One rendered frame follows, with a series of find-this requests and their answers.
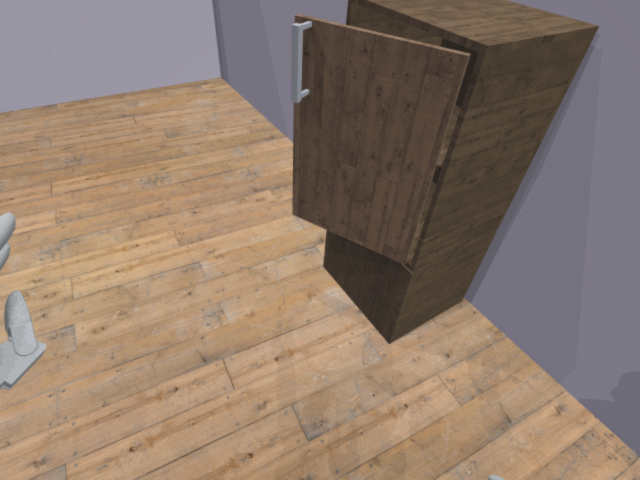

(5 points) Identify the cupboard door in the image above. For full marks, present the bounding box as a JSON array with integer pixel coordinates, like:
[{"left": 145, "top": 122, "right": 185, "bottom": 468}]
[{"left": 292, "top": 14, "right": 471, "bottom": 265}]

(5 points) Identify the robot left hand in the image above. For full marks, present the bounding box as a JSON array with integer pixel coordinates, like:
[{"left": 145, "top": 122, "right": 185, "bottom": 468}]
[{"left": 0, "top": 212, "right": 46, "bottom": 390}]

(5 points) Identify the handle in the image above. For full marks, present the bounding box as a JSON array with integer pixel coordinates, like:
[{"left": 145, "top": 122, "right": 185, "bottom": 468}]
[{"left": 291, "top": 21, "right": 312, "bottom": 103}]

